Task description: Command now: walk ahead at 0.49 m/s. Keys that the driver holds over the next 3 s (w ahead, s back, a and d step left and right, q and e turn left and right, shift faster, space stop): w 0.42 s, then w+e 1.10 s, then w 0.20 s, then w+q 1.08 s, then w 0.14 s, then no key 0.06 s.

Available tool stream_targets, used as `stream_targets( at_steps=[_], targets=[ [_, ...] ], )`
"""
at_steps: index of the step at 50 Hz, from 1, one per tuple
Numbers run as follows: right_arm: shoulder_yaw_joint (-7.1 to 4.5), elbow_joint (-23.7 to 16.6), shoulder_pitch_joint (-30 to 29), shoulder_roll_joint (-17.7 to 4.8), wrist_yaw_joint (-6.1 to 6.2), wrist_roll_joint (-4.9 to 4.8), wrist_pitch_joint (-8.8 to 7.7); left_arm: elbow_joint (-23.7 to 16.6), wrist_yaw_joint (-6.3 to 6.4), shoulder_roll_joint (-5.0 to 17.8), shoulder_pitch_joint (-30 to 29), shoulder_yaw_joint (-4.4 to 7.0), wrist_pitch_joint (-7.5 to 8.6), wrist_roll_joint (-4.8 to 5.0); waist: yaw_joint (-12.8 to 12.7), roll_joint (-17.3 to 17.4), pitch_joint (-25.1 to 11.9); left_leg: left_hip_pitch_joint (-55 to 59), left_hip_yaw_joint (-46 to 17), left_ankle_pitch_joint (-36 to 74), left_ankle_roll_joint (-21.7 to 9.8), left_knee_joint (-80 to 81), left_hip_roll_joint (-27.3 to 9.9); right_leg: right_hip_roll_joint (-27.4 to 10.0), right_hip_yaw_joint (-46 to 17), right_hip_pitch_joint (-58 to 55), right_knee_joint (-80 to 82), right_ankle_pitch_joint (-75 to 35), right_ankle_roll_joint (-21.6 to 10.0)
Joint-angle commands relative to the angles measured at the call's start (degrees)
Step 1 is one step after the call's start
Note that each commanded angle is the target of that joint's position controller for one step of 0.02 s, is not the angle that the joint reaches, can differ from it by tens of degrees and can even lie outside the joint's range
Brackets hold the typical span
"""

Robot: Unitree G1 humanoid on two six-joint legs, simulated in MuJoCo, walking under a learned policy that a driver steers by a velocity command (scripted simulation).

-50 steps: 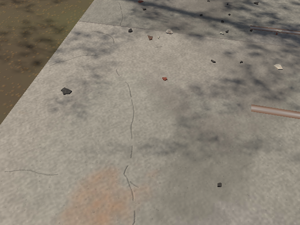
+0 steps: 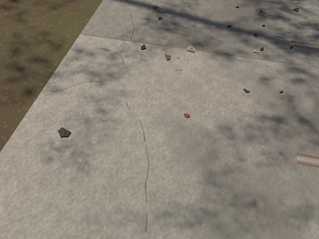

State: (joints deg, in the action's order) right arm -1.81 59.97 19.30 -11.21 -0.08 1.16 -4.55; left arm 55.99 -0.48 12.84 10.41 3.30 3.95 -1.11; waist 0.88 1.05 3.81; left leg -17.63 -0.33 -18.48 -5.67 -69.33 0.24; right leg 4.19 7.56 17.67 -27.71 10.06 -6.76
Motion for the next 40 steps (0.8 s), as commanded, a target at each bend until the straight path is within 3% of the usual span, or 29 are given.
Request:
stream_targets(
  at_steps=[1, 3, 5, 10, 15, 18, 19, 20, 21, 22, 23, 24, 25, 26, 27, 29, 32, 37, 40],
  targets=[
    [-0.82, -2.33, 3.61, -2.46, -0.76, 1.0, 0.81, 0.74, 0.32, 1.62, 5.86, -0.19, 1.72, 0.12, 1.06, -2.15, -1.58, -9.85, -2.67, 2.95, 0.67, 1.0, -4.94, -17.07, -20.48, -7.09, 18.77, -3.88, -6.64],
    [-0.84, -3.22, 1.73, -1.99, -1.14, 1.22, 1.71, 1.96, 0.47, 3.13, 8.86, -0.04, 2.47, 0.28, 1.57, -2.58, -0.83, -11.63, -1.2, 3.97, 1.72, 4.15, -5.51, -16.03, -17.08, -6.67, 19.64, -8.49, -6.64],
    [-0.88, -5.35, -3.77, -2.62, -1.41, 1.31, 2.25, 2.42, 0.5, 4.44, 10.97, 0.07, 2.57, 0.34, 0.9, -2.88, 0.77, -16.03, 0.23, 7.87, 2.86, 8.49, -6.55, -15.29, -14.92, -7.41, 21.28, -9.26, -6.4],
    [-0.21, -9.83, -16.47, -2.27, -1.79, 0.33, 2.07, 3.22, 0.48, 3.98, 16.07, -0.54, 2.35, 0.57, -2.35, -3.7, 2.16, -18.11, 3.77, 17.54, 4.4, 25.05, -5.61, -12.8, -10.16, -11.49, 21.21, -18.78, -4.0],
    [0.04, -12.57, -23.51, -2.78, -1.59, 0.09, 1.62, 4.9, 1.13, 4.45, 20.83, -0.67, 1.99, -0.06, -4.67, -4.82, 2.43, -18.45, 5.45, 17.62, 2.68, 33.99, -3.29, -15.1, -9.61, -21.35, 18.25, -26.23, -4.22],
    [-0.56, -12.77, -21.22, -4.04, -1.23, 0.14, 0.91, 5.04, 1.66, 5.54, 19.18, -0.39, 1.73, -0.5, -2.24, -5.45, 1.27, -12.96, 6.0, 11.24, 0.04, 37.68, -0.91, -16.65, -8.65, -25.06, 12.25, -39.93, -3.57],
    [-1.08, -11.44, -16.65, -4.91, -0.85, 0.21, 0.61, 4.99, 1.76, 6.19, 18.34, -0.21, 1.65, -0.55, -0.2, -5.99, -1.07, -7.11, 6.54, 9.06, -1.06, 38.78, 0.93, -16.52, -8.11, -25.22, 7.04, -47.36, -2.9],
    [-1.82, -8.65, -8.24, -5.95, -0.39, 0.39, 0.13, 4.88, 1.67, 6.51, 17.32, -0.13, 1.42, -0.38, 3.41, -5.13, -5.21, 2.36, 7.28, 10.38, -2.42, 42.29, 2.61, -15.17, -6.8, -23.88, -2.23, -49.48, -1.97],
    [-2.91, -5.74, 1.73, -8.51, 0.22, 1.43, -0.44, 4.07, 1.54, 5.91, 16.48, -0.41, 1.45, 0.12, 7.28, -3.78, -10.67, 17.03, 2.67, 11.29, -4.55, 43.11, -1.78, -13.26, -5.55, -14.86, -14.62, -39.12, -0.97],
    [-4.69, -5.06, 9.51, -15.11, 0.73, 3.1, -0.56, 1.96, 0.75, 0.15, 21.33, -1.75, 1.47, 2.55, 6.69, 7.49, -20.04, 36.93, -22.26, 5.57, -11.22, 44.5, -20.19, -5.94, -2.17, 5.74, -37.12, -10.23, 1.85],
    [-4.73, -5.22, 7.65, -14.1, 0.01, 1.32, 0.38, 2.8, 0.93, 3.09, 21.79, -0.62, 1.23, 2.1, 5.88, 7.0, -22.59, 36.97, -38.37, 4.11, -14.07, 52.37, -25.75, -0.17, -7.91, 14.44, -48.45, 19.62, 1.51],
    [-4.02, -6.12, 0.67, -11.46, -0.18, 0.06, 0.6, 1.49, 1.09, 4.99, 16.29, 0.22, 0.85, 1.15, 3.13, 2.16, -12.37, 27.93, -28.88, 0.14, -11.57, 53.92, -22.92, -4.51, -11.01, 18.1, -49.46, 14.49, 0.88],
    [-2.96, -6.98, -4.11, -7.46, -0.39, -0.07, 0.19, 0.58, 0.8, 3.98, 13.07, 0.06, 1.06, 0.88, 1.75, 0.42, -6.1, 19.08, -21.7, 1.89, -9.47, 56.88, -20.74, -6.75, -10.97, 17.44, -46.22, 9.86, 0.84],
    [-2.3, -6.79, -5.86, -5.09, -0.35, 0.11, -0.31, 0.71, 0.64, 2.79, 12.18, 0.15, 0.69, 0.62, 0.13, 0.28, -2.53, 13.34, -15.68, 5.02, -6.69, 58.92, -18.01, -8.39, -10.83, 15.35, -42.9, 7.5, 0.79],
    [-1.75, -6.0, -5.86, -3.38, -0.03, -0.09, -0.74, 0.8, 0.3, 2.09, 12.82, 0.23, -0.15, -0.32, -1.45, 1.55, -1.04, 9.24, -10.75, 8.2, -4.59, 60.15, -15.72, -9.28, -10.82, 12.73, -40.6, 6.25, 1.26],
    [-1.54, -4.78, -3.19, -3.1, 0.29, -0.13, -1.79, 1.0, -0.47, 0.53, 13.83, 0.25, -1.64, -0.81, -2.57, 2.24, -1.11, 7.23, -5.75, 13.57, -3.46, 61.16, -14.36, -9.32, -10.2, 10.94, -39.6, 4.6, 1.95],
    [-1.96, -4.07, -0.49, -5.21, 0.51, -0.27, -2.62, -1.51, -1.11, 0.48, 8.31, 0.46, -2.75, -0.64, -2.81, 2.12, 0.28, 8.74, 0.33, 19.62, -2.64, 62.2, -13.57, -10.17, -9.15, 17.04, -37.1, -0.82, 2.72],
    [-1.5, -3.45, 3.06, -4.85, 0.93, -0.21, -2.62, -5.98, -1.87, -0.01, -2.73, -0.18, -2.51, -0.23, -0.89, 2.37, 2.17, 11.83, 8.05, 28.52, -0.86, 61.78, -11.4, -9.33, -5.42, 20.12, -22.37, -10.22, 3.47],
    [-1.58, -2.56, 6.29, -5.92, 1.61, -0.25, -2.37, -8.47, -2.16, -0.53, -8.56, -0.86, -2.38, -0.42, 0.88, 2.51, 2.66, 16.46, 10.57, 33.9, -0.61, 60.93, -12.75, -8.07, -1.49, 18.8, -13.49, -11.33, 2.51]
  ],
)
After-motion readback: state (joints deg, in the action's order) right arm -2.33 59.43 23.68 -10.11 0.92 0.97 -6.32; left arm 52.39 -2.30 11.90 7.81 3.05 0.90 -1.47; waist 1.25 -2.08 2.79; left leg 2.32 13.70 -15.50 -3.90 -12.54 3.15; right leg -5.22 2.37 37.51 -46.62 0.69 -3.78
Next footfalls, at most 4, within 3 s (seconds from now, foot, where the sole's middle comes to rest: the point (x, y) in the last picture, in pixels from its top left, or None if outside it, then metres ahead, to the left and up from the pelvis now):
0.42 left None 0.41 0.11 -0.77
0.96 right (183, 192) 0.67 -0.08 -0.77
1.50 left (180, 126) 1.04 -0.08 -0.77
1.98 right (238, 120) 1.07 -0.40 -0.77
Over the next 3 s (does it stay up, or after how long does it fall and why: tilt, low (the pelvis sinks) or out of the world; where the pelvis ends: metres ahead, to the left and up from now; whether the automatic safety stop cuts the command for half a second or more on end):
stays up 1.51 -0.42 0.00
